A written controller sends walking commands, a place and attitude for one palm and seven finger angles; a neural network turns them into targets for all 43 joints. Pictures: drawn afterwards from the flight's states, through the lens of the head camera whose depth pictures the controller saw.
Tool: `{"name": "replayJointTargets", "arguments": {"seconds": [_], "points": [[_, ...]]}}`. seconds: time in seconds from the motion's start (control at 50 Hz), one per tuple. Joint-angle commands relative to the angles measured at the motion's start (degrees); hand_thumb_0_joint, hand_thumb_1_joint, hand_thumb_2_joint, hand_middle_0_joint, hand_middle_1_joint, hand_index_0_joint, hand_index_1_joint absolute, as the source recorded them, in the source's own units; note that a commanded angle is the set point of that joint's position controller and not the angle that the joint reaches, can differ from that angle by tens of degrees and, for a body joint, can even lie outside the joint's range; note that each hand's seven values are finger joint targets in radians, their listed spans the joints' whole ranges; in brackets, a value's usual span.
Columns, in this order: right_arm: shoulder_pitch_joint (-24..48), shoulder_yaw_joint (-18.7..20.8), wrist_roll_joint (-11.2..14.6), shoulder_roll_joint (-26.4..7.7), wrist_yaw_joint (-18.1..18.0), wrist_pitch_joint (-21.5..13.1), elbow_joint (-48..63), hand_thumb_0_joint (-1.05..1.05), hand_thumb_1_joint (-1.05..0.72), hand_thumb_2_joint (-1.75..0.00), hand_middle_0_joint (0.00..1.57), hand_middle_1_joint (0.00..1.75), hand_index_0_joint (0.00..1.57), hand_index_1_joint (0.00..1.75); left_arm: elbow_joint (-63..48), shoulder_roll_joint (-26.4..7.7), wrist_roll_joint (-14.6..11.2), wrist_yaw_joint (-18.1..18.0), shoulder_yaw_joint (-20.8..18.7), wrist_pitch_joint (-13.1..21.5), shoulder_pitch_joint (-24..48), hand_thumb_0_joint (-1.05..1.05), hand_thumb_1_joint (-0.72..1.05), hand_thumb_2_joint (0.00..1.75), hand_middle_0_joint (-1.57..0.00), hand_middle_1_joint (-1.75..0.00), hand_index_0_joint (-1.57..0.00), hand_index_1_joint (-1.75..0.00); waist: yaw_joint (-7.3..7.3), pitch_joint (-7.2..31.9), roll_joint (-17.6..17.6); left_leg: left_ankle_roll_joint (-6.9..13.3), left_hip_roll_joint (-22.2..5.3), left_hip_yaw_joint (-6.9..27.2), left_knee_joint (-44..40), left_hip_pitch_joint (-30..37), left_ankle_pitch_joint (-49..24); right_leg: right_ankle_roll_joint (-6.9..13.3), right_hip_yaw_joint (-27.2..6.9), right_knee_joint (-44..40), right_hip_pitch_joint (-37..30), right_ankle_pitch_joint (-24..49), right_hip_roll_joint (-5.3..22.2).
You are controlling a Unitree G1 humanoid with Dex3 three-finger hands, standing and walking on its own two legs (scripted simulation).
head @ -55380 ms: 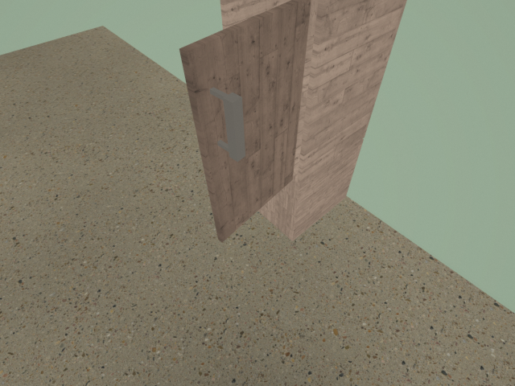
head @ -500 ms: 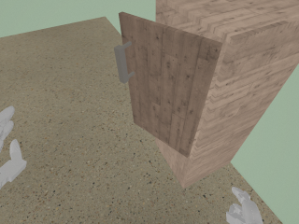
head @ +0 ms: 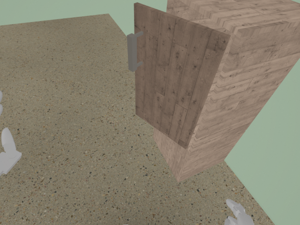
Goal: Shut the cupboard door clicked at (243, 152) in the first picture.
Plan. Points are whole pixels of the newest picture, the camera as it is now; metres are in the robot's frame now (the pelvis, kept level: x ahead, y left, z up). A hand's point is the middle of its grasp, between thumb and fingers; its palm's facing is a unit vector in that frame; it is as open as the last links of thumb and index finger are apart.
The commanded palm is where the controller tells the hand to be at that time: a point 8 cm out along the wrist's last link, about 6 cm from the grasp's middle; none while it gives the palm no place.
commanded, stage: step back with the hand held close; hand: left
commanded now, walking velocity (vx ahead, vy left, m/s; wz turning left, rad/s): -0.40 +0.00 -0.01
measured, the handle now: (136, 51) +0.71 +0.11 +0.10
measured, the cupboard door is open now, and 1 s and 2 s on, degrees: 25 25 25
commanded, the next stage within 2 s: stop stepping back and stand still in 0.74 s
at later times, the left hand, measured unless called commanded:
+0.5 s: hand out of the picture +0.14 +0.27 +0.18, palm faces +0.45 -0.78 -0.43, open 7.4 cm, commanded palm +0.08 +0.31 +0.19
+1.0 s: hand out of the picture +0.07 +0.31 +0.18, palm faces +0.35 -0.83 -0.44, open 7.4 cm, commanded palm -0.02 +0.35 +0.19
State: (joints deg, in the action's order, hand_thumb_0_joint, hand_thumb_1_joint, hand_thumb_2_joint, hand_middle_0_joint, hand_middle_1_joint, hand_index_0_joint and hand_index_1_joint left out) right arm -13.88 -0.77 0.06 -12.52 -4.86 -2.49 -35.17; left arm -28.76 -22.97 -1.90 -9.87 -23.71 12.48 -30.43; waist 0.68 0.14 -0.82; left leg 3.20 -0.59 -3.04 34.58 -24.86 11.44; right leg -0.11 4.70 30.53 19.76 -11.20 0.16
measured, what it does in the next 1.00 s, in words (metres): walks backwards: right foot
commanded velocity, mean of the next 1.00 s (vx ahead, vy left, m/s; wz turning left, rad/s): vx -0.29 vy -0.01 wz -0.04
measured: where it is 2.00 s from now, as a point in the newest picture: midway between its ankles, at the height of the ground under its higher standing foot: outside the picture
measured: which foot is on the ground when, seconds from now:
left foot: down 0.00-1.00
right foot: down 0.00-0.52, up 0.54-0.74, down 0.76-1.00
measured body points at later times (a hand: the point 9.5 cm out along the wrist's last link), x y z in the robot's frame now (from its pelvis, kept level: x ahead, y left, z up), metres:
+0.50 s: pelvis -0.05 +0.01 +0.00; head -0.04 +0.04 +0.44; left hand +0.11 +0.31 +0.20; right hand +0.13 -0.23 -0.07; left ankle +0.08 +0.08 -0.72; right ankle +0.00 -0.13 -0.73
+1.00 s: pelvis -0.15 +0.05 +0.00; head -0.15 +0.09 +0.44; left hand +0.04 +0.35 +0.20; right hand +0.00 -0.20 -0.07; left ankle +0.08 +0.08 -0.72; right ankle -0.18 -0.11 -0.72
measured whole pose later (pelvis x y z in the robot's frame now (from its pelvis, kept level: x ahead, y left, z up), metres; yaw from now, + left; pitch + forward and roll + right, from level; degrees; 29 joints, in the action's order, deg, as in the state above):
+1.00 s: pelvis -0.15 +0.05 +0.00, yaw +2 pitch -1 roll -7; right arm -12.6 0.7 -0.4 -10.0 -4.0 -3.7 -35.7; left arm -30.2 -30.4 -5.2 -6.2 -26.1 11.5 -29.7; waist -4.7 0.4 -1.5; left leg -0.9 -0.3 -0.5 22.8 -30.6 2.7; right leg 3.7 1.4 31.5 9.9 -30.3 -5.5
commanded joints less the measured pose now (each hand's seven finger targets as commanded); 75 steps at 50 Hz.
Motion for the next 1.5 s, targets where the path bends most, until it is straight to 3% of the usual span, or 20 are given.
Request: {"name": "replayJointTargets", "arguments": {"seconds": [0.0,0.12,0.36,0.44,0.5,0.66,0.74,0.78,0.84,0.92,0.96,1.0,1.08,1.12,1.16,1.28,1.32,1.34,1.4,1.48], "points": [[7.3,3.4,-0.1,-8.9,-1.2,-3.9,9.6,0.00,-0.90,-0.90,0.20,0.30,0.20,0.30,-11.1,-12.6,0.3,-1.2,-8.8,4.2,3.2,0.00,0.90,0.90,-0.20,-0.30,-0.20,-0.30,-0.60,3.1,-8.4,1.3,-9.2,13.7,-19.0,-10.3,23.4,0.2,-6.5,-1.2,-10.8,-11.5,0.3],[7.9,4.0,-0.5,-8.5,-0.5,-4.6,10.0,0.00,-0.90,-0.90,0.20,0.30,0.20,0.30,-10.8,-12.3,-0.2,0.6,-10.5,5.3,-1.0,0.00,0.90,0.90,-0.20,-0.30,-0.20,-0.30,0.15,4.6,-8.4,3.7,-12.7,16.7,-21.4,-19.8,24.0,-0.1,-7.2,8.5,-21.6,-0.6,-3.3],[5.8,3.9,-0.5,-5.5,-0.3,-2.9,6.6,0.00,-0.90,-0.90,0.20,0.30,0.20,0.30,-13.1,-14.3,-0.4,-1.5,-7.9,4.6,3.5,0.00,0.90,0.90,-0.20,-0.30,-0.20,-0.30,-2.42,5.2,5.1,-3.8,-0.4,4.5,6.7,11.5,7.1,6.6,-19.9,-15.6,13.9,-11.2,12.9],[6.8,3.8,0.0,-6.4,-1.1,-2.2,7.5,0.00,-0.90,-0.90,0.20,0.30,0.20,0.30,-12.6,-14.6,-0.7,-1.5,-8.5,4.6,2.6,0.00,0.90,0.90,-0.20,-0.30,-0.20,-0.30,-2.49,3.6,-0.3,-2.2,-4.1,10.1,-4.7,9.7,8.4,3.0,-11.8,-9.4,12.5,-11.9,5.2],[10.8,4.2,-0.4,-8.9,-1.6,-4.3,9.5,0.00,-0.90,-0.90,0.20,0.30,0.20,0.30,-13.0,-14.4,-0.1,-0.4,-10.7,5.8,3.5,0.00,0.90,0.90,-0.20,-0.30,-0.20,-0.30,-0.50,3.7,-19.2,3.8,-18.5,27.6,-32.3,-18.7,36.9,-0.4,-4.6,16.6,-15.4,-11.8,-7.5],[6.4,4.3,-1.1,-6.7,1.1,-5.7,6.2,0.00,-0.90,-0.90,0.20,0.30,0.20,0.30,-15.6,-11.0,-3.4,1.1,-5.6,4.5,1.3,0.00,0.90,0.90,-0.20,-0.30,-0.20,-0.30,-0.46,11.5,-11.1,-4.9,-13.6,11.2,-25.1,7.5,11.2,1.9,-3.1,-6.2,-10.5,-15.0,-3.8],[5.7,3.1,-1.7,-4.7,0.4,-5.0,4.2,0.00,-0.90,-0.90,0.20,0.30,0.20,0.30,-16.5,-16.5,-2.5,-0.4,-8.2,5.0,8.7,0.00,0.90,0.90,-0.20,-0.30,-0.20,-0.30,-1.79,10.0,2.3,-7.4,-5.4,1.5,-1.6,21.1,-1.2,7.3,-15.8,-18.6,7.1,-3.0,12.3],[6.9,4.0,-0.4,-5.8,-0.6,-5.8,4.4,0.00,-0.90,-0.90,0.20,0.30,0.20,0.30,-14.3,-14.9,-1.9,0.2,-5.8,4.1,9.3,0.00,0.90,0.90,-0.20,-0.30,-0.20,-0.30,-2.51,6.0,6.1,-6.3,-1.6,2.5,3.3,24.1,1.8,6.2,-10.0,-16.5,15.9,-9.4,10.5],[8.2,3.4,-0.6,-6.3,-1.0,-4.3,6.2,0.00,-0.90,-0.90,0.20,0.30,0.20,0.30,-12.3,-14.5,-2.6,1.2,-7.9,2.4,2.9,0.00,0.90,0.90,-0.20,-0.30,-0.20,-0.30,-1.71,5.0,-8.0,-4.4,-6.0,9.4,-14.8,16.8,1.7,1.9,-2.3,-6.5,8.3,-15.8,-1.2],[7.9,4.4,-1.1,-6.5,0.1,-4.0,9.1,0.00,-0.90,-0.90,0.20,0.30,0.20,0.30,-12.9,-17.3,-4.2,2.2,-13.7,2.4,-3.4,0.00,0.90,0.90,-0.20,-0.30,-0.20,-0.30,0.96,8.6,-19.0,-12.7,-8.0,12.8,-34.8,-3.9,30.2,3.9,4.3,4.6,-17.9,-25.5,-12.5],[4.7,4.5,0.1,-5.1,1.2,-4.0,9.0,0.00,-0.90,-0.90,0.20,0.30,0.20,0.30,-15.9,-16.7,-4.5,2.6,-12.8,2.6,-9.5,0.00,0.90,0.90,-0.20,-0.30,-0.20,-0.30,0.55,13.0,-4.5,-11.3,1.7,-2.7,-8.1,9.8,15.9,6.2,-0.6,-10.1,-7.3,-24.4,-4.0],[4.1,5.9,0.2,-6.6,1.1,-3.8,7.4,0.00,-0.90,-0.90,0.20,0.30,0.20,0.30,-21.2,-17.8,-4.9,1.5,-14.7,2.2,-8.0,0.00,0.90,0.90,-0.20,-0.30,-0.20,-0.30,-0.64,7.9,15.3,-7.5,2.1,9.4,34.1,21.4,9.1,15.5,-26.1,-19.9,29.3,-36.2,18.5],[1.7,2.7,-1.1,-7.3,-0.1,-4.3,2.7,0.00,-0.90,-0.90,0.20,0.30,0.20,0.30,-10.8,-10.5,-0.6,-1.1,-4.3,0.2,18.4,0.00,0.90,0.90,-0.20,-0.30,-0.20,-0.30,-5.49,-4.1,-10.0,-4.2,-3.4,8.2,-5.1,4.8,10.0,2.4,-1.7,4.9,8.8,-23.6,4.4],[3.6,3.9,0.8,-9.3,-1.0,-7.1,4.9,0.00,-0.90,-0.90,0.20,0.30,0.20,0.30,-7.7,-10.3,0.3,-1.5,-2.4,0.3,24.9,0.00,0.90,0.90,-0.20,-0.30,-0.20,-0.30,-2.41,-5.9,-14.9,0.6,-12.0,27.8,-24.8,-5.3,30.5,-1.3,-2.9,17.6,0.1,-16.9,-3.3],[5.7,3.8,-0.2,-7.6,0.3,-7.6,4.9,0.00,-0.90,-0.90,0.20,0.30,0.20,0.30,-9.6,-11.9,0.3,0.1,-3.9,-0.5,21.0,0.00,0.90,0.90,-0.20,-0.30,-0.20,-0.30,-1.36,-0.1,-21.4,-9.7,-13.2,32.3,-35.9,-5.6,45.5,-0.1,-3.7,30.7,-2.2,-17.7,-7.2],[8.9,3.4,-1.5,-4.3,3.9,-3.7,9.0,0.00,-0.90,-0.90,0.20,0.30,0.20,0.30,-22.3,-13.9,-1.7,1.1,-7.7,-1.5,-5.8,0.00,0.90,0.90,-0.20,-0.30,-0.20,-0.30,1.37,7.7,-16.4,-9.1,-7.1,8.8,-24.9,-13.6,26.0,5.5,1.6,4.6,-28.4,-23.3,-8.9],[4.8,3.5,-0.1,-2.7,3.6,-1.8,7.0,0.00,-0.90,-0.90,0.20,0.30,0.20,0.30,-20.6,-15.8,-1.9,1.3,-9.9,-2.4,-7.5,0.00,0.90,0.90,-0.20,-0.30,-0.20,-0.30,0.74,7.2,7.0,-8.7,3.0,-5.2,11.6,-8.6,12.5,9.4,-9.4,-15.3,-18.6,-15.3,6.3],[6.1,3.8,0.8,-4.1,3.0,-1.1,7.0,0.00,-0.90,-0.90,0.20,0.30,0.20,0.30,-23.0,-17.9,-2.2,0.9,-12.1,-1.3,0.4,0.00,0.90,0.90,-0.20,-0.30,-0.20,-0.30,-1.22,1.4,12.7,-6.2,2.0,1.1,32.2,-15.1,13.6,14.6,-23.4,-21.3,-6.1,-18.8,18.8],[7.0,3.6,0.1,-4.4,1.4,-1.8,7.3,0.00,-0.90,-0.90,0.20,0.30,0.20,0.30,-9.3,-16.2,-1.6,-0.2,-11.8,-0.2,10.3,0.00,0.90,0.90,-0.20,-0.30,-0.20,-0.30,-3.13,-2.8,5.5,-4.6,-4.8,5.5,38.7,-17.5,8.8,12.6,-26.5,-24.5,4.8,-42.5,18.6],[7.2,2.7,-0.1,-5.3,-0.8,-2.2,5.8,0.00,-0.90,-0.90,0.20,0.30,0.20,0.30,-2.5,-11.0,-0.9,-0.6,-4.5,-0.4,8.7,0.00,0.90,0.90,-0.20,-0.30,-0.20,-0.30,-1.18,-4.1,-0.7,-3.6,-4.9,-0.8,20.0,-10.0,9.8,12.5,-19.0,-21.0,-1.5,-30.2,15.8]]}}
